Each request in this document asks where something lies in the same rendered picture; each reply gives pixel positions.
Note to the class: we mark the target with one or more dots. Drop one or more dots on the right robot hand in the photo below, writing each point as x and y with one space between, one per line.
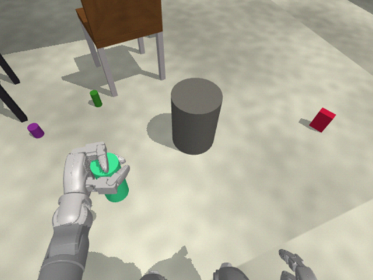
297 265

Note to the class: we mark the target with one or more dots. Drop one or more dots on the left robot hand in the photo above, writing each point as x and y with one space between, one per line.
79 178

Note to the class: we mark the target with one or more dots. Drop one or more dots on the left robot arm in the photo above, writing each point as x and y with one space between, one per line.
66 255

